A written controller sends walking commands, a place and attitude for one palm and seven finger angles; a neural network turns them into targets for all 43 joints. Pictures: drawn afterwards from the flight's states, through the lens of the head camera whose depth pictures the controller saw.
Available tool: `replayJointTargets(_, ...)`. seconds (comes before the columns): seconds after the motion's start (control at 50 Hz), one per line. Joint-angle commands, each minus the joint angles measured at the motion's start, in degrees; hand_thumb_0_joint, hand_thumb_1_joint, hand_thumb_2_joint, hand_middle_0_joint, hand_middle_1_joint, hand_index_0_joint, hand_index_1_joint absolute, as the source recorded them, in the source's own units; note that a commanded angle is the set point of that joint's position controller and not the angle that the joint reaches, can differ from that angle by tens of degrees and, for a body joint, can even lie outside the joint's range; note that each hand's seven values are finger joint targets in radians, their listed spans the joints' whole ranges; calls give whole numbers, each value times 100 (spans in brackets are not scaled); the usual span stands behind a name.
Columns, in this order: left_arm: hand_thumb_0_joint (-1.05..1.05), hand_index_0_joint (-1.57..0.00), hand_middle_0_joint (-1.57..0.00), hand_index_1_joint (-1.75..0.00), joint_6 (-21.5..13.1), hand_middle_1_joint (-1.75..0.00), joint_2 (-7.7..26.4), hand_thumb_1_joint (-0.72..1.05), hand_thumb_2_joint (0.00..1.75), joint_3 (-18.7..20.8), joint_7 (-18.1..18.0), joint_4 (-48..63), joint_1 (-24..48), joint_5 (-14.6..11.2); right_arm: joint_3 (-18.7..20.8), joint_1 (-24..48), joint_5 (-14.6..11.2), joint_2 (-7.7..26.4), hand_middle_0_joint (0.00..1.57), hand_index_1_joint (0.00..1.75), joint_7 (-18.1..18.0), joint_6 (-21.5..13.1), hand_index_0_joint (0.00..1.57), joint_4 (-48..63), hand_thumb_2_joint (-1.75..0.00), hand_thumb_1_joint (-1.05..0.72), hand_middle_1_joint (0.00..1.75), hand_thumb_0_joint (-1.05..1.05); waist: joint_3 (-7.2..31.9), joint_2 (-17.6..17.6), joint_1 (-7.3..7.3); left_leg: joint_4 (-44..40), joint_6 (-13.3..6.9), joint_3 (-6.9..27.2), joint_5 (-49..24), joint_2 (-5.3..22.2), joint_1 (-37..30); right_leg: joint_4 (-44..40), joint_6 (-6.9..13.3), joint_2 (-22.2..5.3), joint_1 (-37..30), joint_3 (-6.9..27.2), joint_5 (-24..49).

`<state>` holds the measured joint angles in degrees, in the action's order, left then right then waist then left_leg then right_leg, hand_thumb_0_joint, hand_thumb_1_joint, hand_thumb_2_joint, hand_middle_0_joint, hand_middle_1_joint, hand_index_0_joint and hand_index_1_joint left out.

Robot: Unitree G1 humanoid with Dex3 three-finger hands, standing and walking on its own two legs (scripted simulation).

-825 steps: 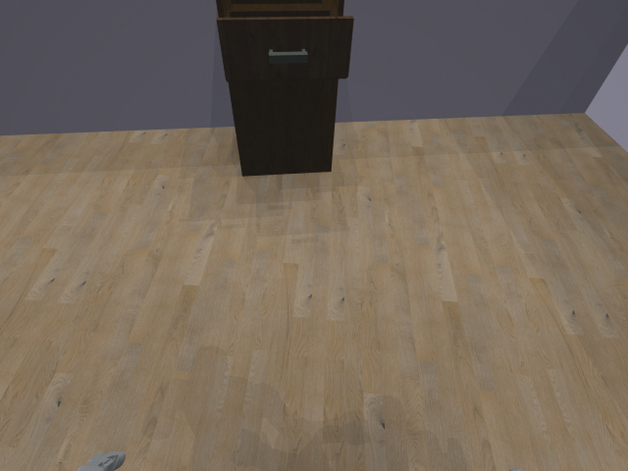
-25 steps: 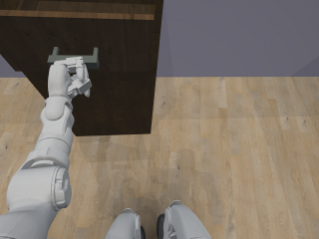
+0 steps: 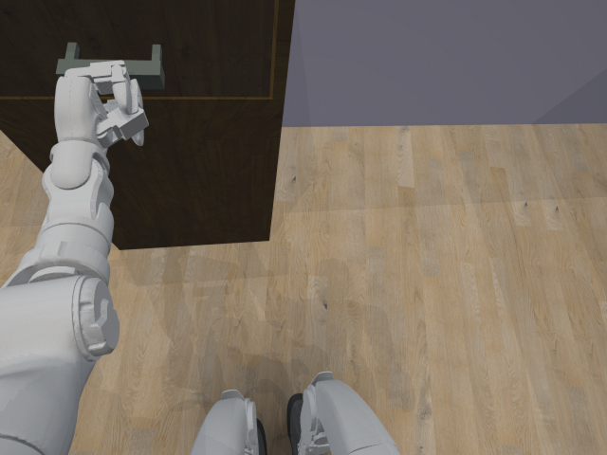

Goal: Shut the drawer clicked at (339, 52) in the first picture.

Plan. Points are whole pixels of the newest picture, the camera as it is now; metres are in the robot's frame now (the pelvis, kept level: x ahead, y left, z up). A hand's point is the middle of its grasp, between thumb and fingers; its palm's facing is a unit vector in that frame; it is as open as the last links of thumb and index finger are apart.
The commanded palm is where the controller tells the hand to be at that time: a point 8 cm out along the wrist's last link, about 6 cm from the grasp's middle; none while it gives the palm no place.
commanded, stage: push the drawer shut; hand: left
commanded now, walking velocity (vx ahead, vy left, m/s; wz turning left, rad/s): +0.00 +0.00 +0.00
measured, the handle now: (114, 62) +0.61 +0.19 +0.06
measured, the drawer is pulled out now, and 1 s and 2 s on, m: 0.00 0.00 0.00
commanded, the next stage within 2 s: pull the fist back off the drawer in 0.18 s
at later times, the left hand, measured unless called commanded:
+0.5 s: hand (131, 109) +0.54 +0.17 +0.05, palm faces +0.03 -1.00 -0.03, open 2.8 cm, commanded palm +0.54 +0.18 +0.06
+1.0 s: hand (146, 121) +0.53 +0.15 +0.05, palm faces +0.04 -1.00 -0.02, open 3.0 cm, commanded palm +0.49 +0.19 +0.06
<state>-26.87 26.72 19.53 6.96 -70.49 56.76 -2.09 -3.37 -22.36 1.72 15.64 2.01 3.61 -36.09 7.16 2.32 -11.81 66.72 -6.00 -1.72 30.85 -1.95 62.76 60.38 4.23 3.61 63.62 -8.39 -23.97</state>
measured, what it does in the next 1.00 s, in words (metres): stands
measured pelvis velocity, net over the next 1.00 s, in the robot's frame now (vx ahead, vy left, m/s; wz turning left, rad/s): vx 0.01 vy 0.00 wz -0.02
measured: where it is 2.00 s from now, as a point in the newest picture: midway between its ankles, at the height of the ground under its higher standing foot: outside the picture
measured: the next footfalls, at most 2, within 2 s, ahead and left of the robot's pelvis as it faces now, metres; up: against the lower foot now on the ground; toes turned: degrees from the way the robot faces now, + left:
none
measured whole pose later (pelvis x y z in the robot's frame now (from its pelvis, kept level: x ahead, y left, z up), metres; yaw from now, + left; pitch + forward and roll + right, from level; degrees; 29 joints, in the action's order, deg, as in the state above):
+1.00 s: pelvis +0.01 +0.00 +0.01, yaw -1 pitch +26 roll -4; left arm -24.7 22.8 18.4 3.6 -64.4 49.6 -3.0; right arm -3.3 -23.1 1.2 15.1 3.7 4.6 -34.2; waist 8.3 2.2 -10.9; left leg 64.3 -6.2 -2.8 31.3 -1.6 59.1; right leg 58.6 3.9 4.4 60.7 -6.8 -24.2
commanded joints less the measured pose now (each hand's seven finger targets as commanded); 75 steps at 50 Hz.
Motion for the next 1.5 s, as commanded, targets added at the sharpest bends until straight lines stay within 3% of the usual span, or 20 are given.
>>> replayJointTargets(0.0, 0, -140, -140, -160, -248, -160, 1258, 90, 90, 49, -257, 1140, 3676, -40, 390, -1216, 33, 1164, 20, 30, -48, 8, 20, 67, -90, -90, 30, 0, 2803, 772, -574, -713, 509, 1168, -2426, 408, -2228, -560, -277, -87, -912, 760, 1108)
replayJointTargets(0.12, 0, -140, -140, -160, -247, -160, 1213, 90, 90, -220, -353, 1180, 4439, 64, 338, -1246, 63, 1190, 20, 30, -69, -62, 20, -10, -90, -90, 30, 0, 2757, 1237, -773, -720, 549, 1316, -2074, 407, -2315, -540, -259, -96, -472, 734, 758)
replayJointTargets(0.22, 0, -140, -140, -160, -188, -160, 1353, 90, 90, -232, -386, 972, 4753, 83, 293, -1272, 78, 1253, 20, 30, -96, -160, 20, -65, -90, -90, 30, 0, 2750, 1282, -906, -729, 537, 1411, -1642, 413, -2226, -528, -266, -90, -254, 706, 504)
replayJointTargets(0.32, 0, -140, -140, -160, -95, -160, 1228, 90, 90, -363, -395, 913, 4887, 111, 278, -1281, 92, 1299, 20, 30, -88, -258, 20, -75, -90, -90, 30, 0, 2837, 1529, -908, -815, 586, 1664, -1268, 447, -2403, -443, -246, -118, 67, 649, 354)
replayJointTargets(0.38, 0, -140, -140, -160, -67, -160, 1428, 90, 90, -186, -436, 846, 4824, 148, 277, -1323, 107, 1340, 20, 30, -68, -264, 20, -49, -90, -90, 30, 0, 2820, 1475, -875, -872, 613, 1781, -1171, 469, -2439, -412, -233, -123, 111, 619, 312)
replayJointTargets(0.48, 0, -140, -140, -160, 3, -160, 1196, 90, 90, -291, -409, 679, 4560, 135, 280, -1288, 98, 1355, 20, 30, -15, -289, 20, -24, -90, -90, 30, 0, 2577, 1233, -846, -939, 563, 1840, -723, 488, -2226, -433, -246, -146, 170, 646, 150)
replayJointTargets(0.72, 0, -140, -140, -160, -45, -160, 914, 90, 90, -216, -339, 1162, 3150, -14, 370, -1242, 44, 1277, 20, 30, 79, -158, 20, 179, -90, -90, 30, 0, 2889, 1165, -336, -1033, 633, 1620, -1566, 493, -2556, -469, -205, -113, -409, 637, 526)
replayJointTargets(0.78, 0, -140, -140, -160, -54, -160, 801, 90, 90, -198, -373, 1238, 2801, -81, 369, -1219, 16, 1216, 20, 30, 91, -113, 20, 245, -90, -90, 30, 0, 2734, 771, -299, -1024, 544, 1377, -1739, 432, -2301, -568, -220, -88, -817, 667, 635)
replayJointTargets(0.86, 0, -140, -140, -160, -131, -160, 773, 90, 90, -64, -381, 1585, 1854, -137, 402, -1121, -23, 1106, 20, 30, 117, -3, 20, 418, -90, -90, 30, 0, 2985, 603, 11, -1028, 527, 1028, -2347, 357, -2261, -637, -205, -61, -1584, 741, 1154)
replayJointTargets(0.98, 0, -140, -140, -160, -327, -160, 933, 90, 90, 82, -380, 2151, 1510, -185, 437, -1025, -62, 1011, 20, 30, 102, 114, 20, 496, -90, -90, 30, 0, 2889, 525, 120, -969, 479, 734, -3018, 299, -2205, -627, -207, -60, -2170, 871, 2025)
replayJointTargets(1.06, 0, -140, -140, -160, -426, -160, 635, 90, 90, -83, -274, 2443, 1178, -263, 490, -953, -88, 945, 20, 30, 104, 148, 20, 494, -90, -90, 30, 0, 3008, 581, 169, -959, 543, 741, -3633, 347, -2582, -636, -231, -58, -2255, 861, 2393)
replayJointTargets(1.12, 0, -140, -140, -160, -351, -160, 704, 90, 90, 16, -130, 3814, -178, -529, 559, -868, -177, 935, 20, 30, 128, 133, 20, 790, -90, -90, 30, 0, 3998, 1028, 647, -1208, 672, 725, -5052, 382, -3654, -801, -202, -69, -3107, 872, 3282)
replayJointTargets(1.14, 0, -140, -140, -160, -250, -160, 695, 90, 90, 74, -90, 4206, -805, -638, 580, -847, -214, 910, 20, 30, 142, 111, 20, 898, -90, -90, 30, 0, 4184, 853, 778, -1299, 678, 712, -5392, 389, -3791, -887, -209, -79, -3505, 877, 3668)
replayJointTargets(1.2, 0, -140, -140, -160, 230, -160, -81, 90, 90, -494, 53, 4666, -1845, -850, 559, -576, -380, 785, 20, 30, 147, 40, 20, 1029, -90, -90, 30, 0, 3334, 379, 672, -1558, 527, 553, -5106, 389, -3488, -1182, -282, -123, -3782, 871, 4011)
replayJointTargets(1.22, 0, -140, -140, -160, 383, -160, -3, 90, 90, -425, 53, 4720, -2033, -896, 568, -493, -410, 815, 20, 30, 113, 34, 20, 1035, -90, -90, 30, 0, 2892, -48, 666, -1670, 433, 462, -4500, 361, -3117, -1295, -303, -130, -3934, 871, 3838)
replayJointTargets(1.26, 0, -140, -140, -160, 576, -160, -55, 90, 90, -481, 19, 4940, -2168, -964, 550, -219, -478, 843, 20, 30, 33, -12, 20, 1078, -90, -90, 30, 0, 2164, -315, 602, -1925, 352, 336, -3129, 255, -2706, -1536, -311, -135, -3969, 907, 3089)
replayJointTargets(1.3, 0, -140, -140, -160, 574, -160, -37, 90, 90, -443, -45, 5434, -2202, -1004, 532, -19, -496, 811, 20, 30, -49, -108, 20, 1136, -90, -90, 30, 0, 1877, -59, 650, -2097, 345, 305, -2807, 207, -2866, -1676, -268, -148, -3975, 926, 2756)
replayJointTargets(1.36, 0, -140, -140, -160, 525, -160, -397, 90, 90, -798, -35, 6165, -2813, -1079, 533, 71, -486, 729, 20, 30, -110, -284, 20, 1174, -90, -90, 30, 0, 1974, 112, 716, -2118, 440, 440, -4258, 281, -3478, -1609, -273, -166, -4194, 855, 3566)
replayJointTargets(1.42, 0, -140, -140, -160, 636, -160, -188, 90, 90, -689, 47, 6824, -3483, -1086, 551, 87, -459, 723, 20, 30, -124, -442, 20, 1175, -90, -90, 30, 0, 2324, 708, 890, -2108, 704, 679, -5861, 422, -4474, -1546, -281, -198, -4009, 777, 3875)
replayJointTargets(1.48, 0, -140, -140, -160, 901, -160, -221, 90, 90, -807, 180, 7019, -3557, -1080, 514, 373, -482, 738, 20, 30, -177, -557, 20, 1217, -90, -90, 30, 0, 1800, 306, 815, -2321, 656, 645, -4675, 385, -4310, -1794, -286, -184, -3895, 719, 2969)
